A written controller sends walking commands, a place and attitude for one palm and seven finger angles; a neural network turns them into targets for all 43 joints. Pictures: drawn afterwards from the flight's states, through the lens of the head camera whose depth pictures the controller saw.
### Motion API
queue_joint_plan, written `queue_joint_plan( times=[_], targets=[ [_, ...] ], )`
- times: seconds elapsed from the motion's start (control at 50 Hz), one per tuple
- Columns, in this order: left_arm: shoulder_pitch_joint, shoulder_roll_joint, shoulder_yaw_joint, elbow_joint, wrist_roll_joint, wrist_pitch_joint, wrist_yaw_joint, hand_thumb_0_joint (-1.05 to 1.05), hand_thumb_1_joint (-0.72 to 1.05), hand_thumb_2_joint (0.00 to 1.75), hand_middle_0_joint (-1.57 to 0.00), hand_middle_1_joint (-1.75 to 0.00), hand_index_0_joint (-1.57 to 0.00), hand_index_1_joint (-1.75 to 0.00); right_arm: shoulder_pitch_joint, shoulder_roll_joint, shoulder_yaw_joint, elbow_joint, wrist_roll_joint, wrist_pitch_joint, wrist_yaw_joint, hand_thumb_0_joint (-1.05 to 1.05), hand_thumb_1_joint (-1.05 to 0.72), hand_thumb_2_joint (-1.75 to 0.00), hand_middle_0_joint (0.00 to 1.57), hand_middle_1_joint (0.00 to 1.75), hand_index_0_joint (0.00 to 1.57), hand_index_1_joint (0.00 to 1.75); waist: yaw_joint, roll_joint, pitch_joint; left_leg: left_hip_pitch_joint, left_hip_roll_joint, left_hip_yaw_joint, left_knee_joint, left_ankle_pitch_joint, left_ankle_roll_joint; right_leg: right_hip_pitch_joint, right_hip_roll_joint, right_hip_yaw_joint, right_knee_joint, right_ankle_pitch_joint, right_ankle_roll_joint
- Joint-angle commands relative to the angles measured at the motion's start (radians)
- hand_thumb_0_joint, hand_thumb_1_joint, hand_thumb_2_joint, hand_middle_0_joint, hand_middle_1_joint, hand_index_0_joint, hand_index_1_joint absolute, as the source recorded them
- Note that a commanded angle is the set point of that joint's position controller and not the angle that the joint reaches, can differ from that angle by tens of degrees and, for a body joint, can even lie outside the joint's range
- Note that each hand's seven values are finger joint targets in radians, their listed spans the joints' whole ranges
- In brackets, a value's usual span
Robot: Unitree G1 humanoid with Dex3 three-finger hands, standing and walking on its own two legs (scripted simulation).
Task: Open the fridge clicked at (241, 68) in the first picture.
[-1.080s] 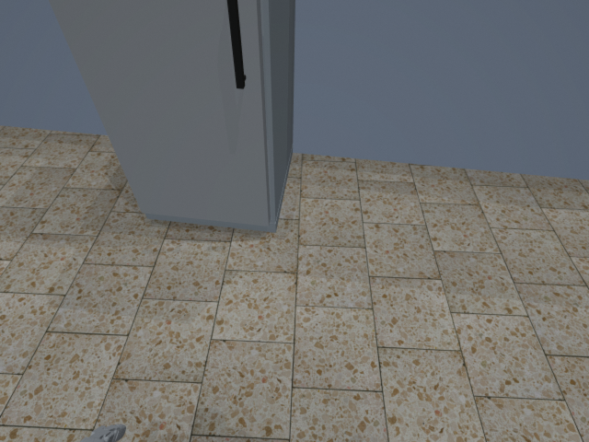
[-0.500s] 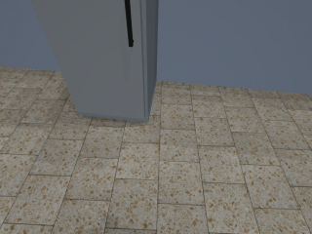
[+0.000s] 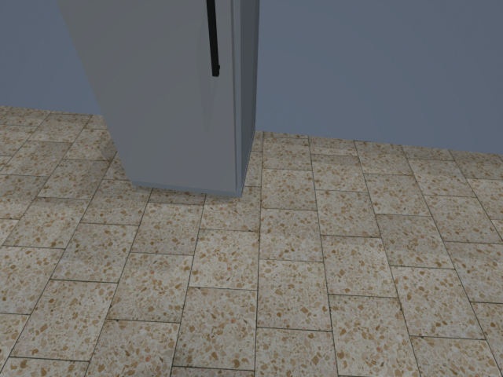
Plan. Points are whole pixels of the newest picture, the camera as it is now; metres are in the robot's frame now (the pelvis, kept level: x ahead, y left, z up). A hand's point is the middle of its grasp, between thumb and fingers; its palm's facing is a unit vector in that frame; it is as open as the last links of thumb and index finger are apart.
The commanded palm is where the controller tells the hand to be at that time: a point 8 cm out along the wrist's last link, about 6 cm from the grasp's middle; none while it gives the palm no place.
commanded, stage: look at it before walking up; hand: right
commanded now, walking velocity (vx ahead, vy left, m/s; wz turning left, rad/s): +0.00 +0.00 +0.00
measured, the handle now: (213, 23) +1.04 +0.18 +0.12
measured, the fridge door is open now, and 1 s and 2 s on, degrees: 0 0 0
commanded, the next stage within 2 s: walk to a spot facing it in 0.36 s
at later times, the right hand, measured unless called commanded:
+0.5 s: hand out of the picture +0.07 -0.25 -0.16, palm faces -0.02 +0.94 -0.33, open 7.4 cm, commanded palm none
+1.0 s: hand out of the picture +0.04 -0.17 -0.18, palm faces -0.19 +0.94 -0.28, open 7.4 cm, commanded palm none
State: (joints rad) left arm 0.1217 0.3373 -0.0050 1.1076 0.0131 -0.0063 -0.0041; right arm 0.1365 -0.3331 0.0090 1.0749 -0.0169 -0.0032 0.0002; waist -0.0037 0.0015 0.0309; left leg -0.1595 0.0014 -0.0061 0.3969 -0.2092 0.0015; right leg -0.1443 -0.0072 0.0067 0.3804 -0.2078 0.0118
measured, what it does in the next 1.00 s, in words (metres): lifts its right foot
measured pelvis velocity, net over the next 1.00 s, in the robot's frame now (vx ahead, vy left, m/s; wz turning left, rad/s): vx -0.03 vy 0.02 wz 0.25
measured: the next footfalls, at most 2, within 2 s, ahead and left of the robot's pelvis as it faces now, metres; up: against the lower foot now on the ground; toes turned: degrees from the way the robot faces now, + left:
right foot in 1.38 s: +0.02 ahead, -0.11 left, +0.00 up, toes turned +26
left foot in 1.98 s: +0.05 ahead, +0.25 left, +0.00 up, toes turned +57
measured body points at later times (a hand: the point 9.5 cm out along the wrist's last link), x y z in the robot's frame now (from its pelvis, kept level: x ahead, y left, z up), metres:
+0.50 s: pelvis +0.00 +0.00 +0.00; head +0.00 +0.00 +0.45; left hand +0.09 +0.29 -0.13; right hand +0.07 -0.30 -0.13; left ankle +0.00 +0.12 -0.74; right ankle +0.00 -0.13 -0.74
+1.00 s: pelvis -0.03 +0.02 -0.02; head +0.00 +0.06 +0.43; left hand -0.01 +0.29 -0.18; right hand +0.05 -0.22 -0.15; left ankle -0.03 +0.11 -0.74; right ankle -0.02 -0.12 -0.69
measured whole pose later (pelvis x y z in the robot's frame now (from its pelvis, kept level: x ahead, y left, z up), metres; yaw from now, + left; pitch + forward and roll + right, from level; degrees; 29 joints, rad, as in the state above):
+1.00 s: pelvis -0.03 +0.02 -0.02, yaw +14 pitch -1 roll -1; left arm 0.15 0.24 0.05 0.97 0.02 0.06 0.02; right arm 0.27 -0.20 -0.04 0.93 -0.03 0.04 0.00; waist -0.03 -0.04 0.10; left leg -0.33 -0.04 0.01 0.65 -0.31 0.07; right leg -0.44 -0.07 -0.04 1.06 -0.45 0.05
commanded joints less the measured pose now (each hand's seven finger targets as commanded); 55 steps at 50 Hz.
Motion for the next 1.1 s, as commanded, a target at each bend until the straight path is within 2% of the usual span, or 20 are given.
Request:
queue_joint_plan(
  times=[0.0, 0.14, 0.46, 0.48, 0.54, 0.6, 0.66, 0.7, 0.72, 0.74, 0.76, 0.78, 0.82, 0.84, 0.86, 0.88, 0.9, 0.94, 1.0, 1.08],
  targets=[
    [-0.05, 0.2, 0.039, -0.061, -0.005, -0.024, 0.014, 0.0, 0.9, 0.9, -0.2, -0.3, -0.2, -0.3, -0.04, -0.212, -0.043, -0.062, 0.005, -0.025, -0.012, 0.0, -0.9, -0.9, 0.2, 0.3, 0.2, 0.3, 0.001, 0.012, -0.059, 0.008, 0.118, -0.106, -0.08, 0.086, 0.029, 0.001, -0.102, 0.095, -0.055, 0.108, -0.037],
    [-0.055, 0.199, 0.04, -0.06, -0.005, -0.027, 0.015, 0.0, 0.9, 0.9, -0.2, -0.3, -0.2, -0.3, -0.033, -0.211, -0.044, -0.057, 0.006, -0.028, -0.012, 0.0, -0.9, -0.9, 0.2, 0.3, 0.2, 0.3, 0.001, 0.01, -0.073, 0.024, 0.125, -0.103, -0.072, 0.161, 0.031, 0.019, -0.104, 0.089, -0.05, 0.154, -0.036],
    [-0.057, 0.204, 0.04, -0.058, -0.005, -0.026, 0.017, 0.0, 0.9, 0.9, -0.2, -0.3, -0.2, -0.3, -0.032, -0.214, -0.044, -0.058, 0.005, -0.026, -0.011, 0.0, -0.9, -0.9, 0.2, 0.3, 0.2, 0.3, 0.001, 0.005, -0.058, 0.02, 0.119, -0.107, -0.089, 0.149, 0.029, 0.031, -0.11, 0.085, -0.065, 0.142, -0.033],
    [-0.051, 0.199, 0.042, -0.061, -0.004, -0.024, 0.02, 0.0, 0.9, 0.9, -0.2, -0.3, -0.2, -0.3, -0.033, -0.206, -0.045, -0.062, 0.005, -0.02, -0.01, 0.0, -0.9, -0.9, 0.2, 0.3, 0.2, 0.3, 0.003, 0.0, -0.052, 0.002, 0.115, -0.116, -0.076, 0.18, 0.031, 0.038, -0.113, 0.074, -0.049, 0.153, -0.032],
    [0.014, 0.084, 0.029, -0.065, -0.002, -0.002, 0.026, 0.0, 0.9, 0.9, -0.2, -0.3, -0.2, -0.3, 0.027, -0.109, -0.034, -0.067, 0.006, 0.013, -0.016, 0.0, -0.9, -0.9, 0.2, 0.3, 0.2, 0.3, 0.007, 0.012, -0.051, -0.037, 0.113, -0.136, -0.019, 0.248, 0.021, 0.026, -0.114, 0.02, 0.018, 0.15, -0.011],
    [0.038, 0.099, 0.046, -0.1, -0.002, 0.011, 0.033, 0.0, 0.9, 0.9, -0.2, -0.3, -0.2, -0.3, 0.039, -0.118, -0.048, -0.103, 0.001, 0.03, -0.012, 0.0, -0.9, -0.9, 0.2, 0.3, 0.2, 0.3, 0.011, 0.023, -0.05, -0.087, 0.099, -0.151, 0.042, 0.268, 0.026, 0.011, -0.13, 0.002, 0.06, 0.126, -0.015],
    [0.03, 0.113, 0.064, -0.137, 0.0, 0.017, 0.036, 0.0, 0.9, 0.9, -0.2, -0.3, -0.2, -0.3, 0.041, -0.105, -0.059, -0.143, -0.001, 0.043, -0.003, 0.0, -0.9, -0.9, 0.2, 0.3, 0.2, 0.3, 0.012, -0.036, -0.032, -0.18, 0.052, -0.139, 0.123, 0.177, 0.017, -0.003, -0.175, 0.031, 0.036, 0.04, -0.039],
    [0.017, 0.133, 0.079, -0.159, 0.0, 0.017, 0.036, 0.0, 0.9, 0.9, -0.2, -0.3, -0.2, -0.3, 0.056, -0.079, -0.062, -0.162, -0.001, 0.047, 0.004, 0.0, -0.9, -0.9, 0.2, 0.3, 0.2, 0.3, 0.004, -0.119, -0.028, -0.217, 0.004, -0.08, 0.269, 0.069, 0.0, -0.024, -0.258, 0.084, -0.016, 0.025, -0.086],
    [0.013, 0.138, 0.084, -0.168, 0.0, 0.012, 0.036, 0.0, 0.9, 0.9, -0.2, -0.3, -0.2, -0.3, 0.066, -0.06, -0.066, -0.171, -0.002, 0.053, 0.007, 0.0, -0.9, -0.9, 0.2, 0.3, 0.2, 0.3, 0.001, -0.177, -0.03, -0.232, -0.015, -0.031, 0.408, -0.128, -0.014, -0.044, -0.323, 0.117, -0.057, 0.077, -0.134],
    [0.004, 0.132, 0.088, -0.179, 0.001, 0.008, 0.035, 0.0, 0.9, 0.9, -0.2, -0.3, -0.2, -0.3, 0.069, -0.049, -0.072, -0.181, -0.002, 0.056, 0.008, 0.0, -0.9, -0.9, 0.2, 0.3, 0.2, 0.3, -0.001, -0.211, -0.032, -0.251, -0.005, -0.012, 0.519, -0.265, -0.024, -0.044, -0.368, 0.128, -0.071, 0.166, -0.177],
    [-0.007, 0.122, 0.088, -0.191, 0.002, 0.004, 0.036, 0.0, 0.9, 0.9, -0.2, -0.3, -0.2, -0.3, 0.078, -0.044, -0.077, -0.188, -0.002, 0.058, 0.008, 0.0, -0.9, -0.9, 0.2, 0.3, 0.2, 0.3, -0.009, -0.201, -0.034, -0.249, 0.021, -0.029, 0.554, -0.305, -0.023, -0.052, -0.385, 0.112, -0.052, 0.234, -0.195],
    [-0.031, 0.116, 0.092, -0.201, 0.005, 0.003, 0.038, 0.0, 0.9, 0.9, -0.2, -0.3, -0.2, -0.3, 0.102, -0.035, -0.081, -0.19, 0.0, 0.057, 0.01, 0.0, -0.9, -0.9, 0.2, 0.3, 0.2, 0.3, -0.026, -0.195, -0.042, -0.22, 0.048, -0.037, 0.515, -0.308, -0.016, -0.064, -0.384, 0.069, -0.009, 0.275, -0.185],
    [-0.062, 0.112, 0.098, -0.215, 0.009, 0.01, 0.037, 0.0, 0.9, 0.9, -0.2, -0.3, -0.2, -0.3, 0.185, -0.018, -0.085, -0.178, -0.003, 0.048, 0.016, 0.0, -0.9, -0.9, 0.2, 0.3, 0.2, 0.3, -0.067, -0.136, -0.059, -0.1, 0.042, 0.008, 0.322, -0.177, -0.014, -0.108, -0.327, -0.026, 0.14, 0.233, -0.114],
    [-0.05, 0.095, 0.097, -0.215, 0.005, 0.018, 0.032, 0.0, 0.9, 0.9, -0.2, -0.3, -0.2, -0.3, 0.231, -0.036, -0.094, -0.163, -0.008, 0.038, 0.015, 0.0, -0.9, -0.9, 0.2, 0.3, 0.2, 0.3, -0.085, -0.039, -0.063, -0.006, 0.043, 0.007, 0.148, -0.008, -0.015, -0.176, -0.259, -0.096, 0.292, 0.117, -0.052],
    [-0.008, 0.017, 0.085, -0.232, -0.001, 0.028, 0.027, 0.0, 0.9, 0.9, -0.2, -0.3, -0.2, -0.3, 0.252, -0.134, -0.109, -0.165, -0.022, 0.017, 0.002, 0.0, -0.9, -0.9, 0.2, 0.3, 0.2, 0.3, -0.081, 0.298, -0.045, 0.038, 0.238, -0.33, -0.065, 0.225, 0.029, -0.354, -0.102, -0.164, 0.559, -0.245, 0.032],
    [-0.033, -0.007, 0.078, -0.266, -0.001, 0.03, 0.027, 0.0, 0.9, 0.9, -0.2, -0.3, -0.2, -0.3, 0.253, -0.177, -0.113, -0.179, -0.011, 0.016, -0.012, 0.0, -0.9, -0.9, 0.2, 0.3, 0.2, 0.3, -0.072, 0.359, -0.028, -0.014, 0.365, -0.561, -0.112, 0.433, 0.121, -0.444, -0.031, -0.066, 0.716, -0.396, 0.046],
    [-0.024, 0.012, 0.083, -0.262, -0.003, 0.034, 0.029, 0.0, 0.9, 0.9, -0.2, -0.3, -0.2, -0.3, 0.235, -0.164, -0.113, -0.19, -0.005, 0.02, -0.02, 0.0, -0.9, -0.9, 0.2, 0.3, 0.2, 0.3, -0.058, 0.245, -0.033, -0.021, 0.361, -0.471, -0.099, 0.388, 0.176, -0.427, -0.06, 0.005, 0.767, -0.345, 0.036],
    [-0.032, 0.008, 0.084, -0.242, -0.002, 0.031, 0.026, 0.0, 0.9, 0.9, -0.2, -0.3, -0.2, -0.3, 0.151, -0.116, -0.114, -0.212, -0.005, 0.018, -0.02, 0.0, -0.9, -0.9, 0.2, 0.3, 0.2, 0.3, -0.032, 0.191, -0.027, -0.041, 0.268, -0.43, -0.085, 0.229, 0.173, -0.443, -0.079, 0.02, 0.796, -0.242, 0.041],
    [-0.007, -0.005, 0.086, -0.22, 0.002, 0.029, 0.024, 0.0, 0.9, 0.9, -0.2, -0.3, -0.2, -0.3, 0.137, -0.073, -0.106, -0.218, 0.0, 0.01, -0.018, 0.0, -0.9, -0.9, 0.2, 0.3, 0.2, 0.3, -0.018, 0.103, -0.072, -0.02, 0.209, -0.342, -0.055, 0.288, 0.157, -0.397, -0.075, 0.011, 0.752, -0.152, 0.055],
    [-0.025, -0.02, 0.084, -0.229, 0.003, 0.036, 0.028, 0.0, 0.9, 0.9, -0.2, -0.3, -0.2, -0.3, 0.177, -0.076, -0.111, -0.209, -0.003, 0.014, -0.014, 0.0, -0.9, -0.9, 0.2, 0.3, 0.2, 0.3, -0.038, 0.096, -0.093, 0.008, 0.186, -0.373, -0.062, 0.23, 0.16, -0.394, -0.05, 0.007, 0.683, -0.155, 0.063]
  ],
)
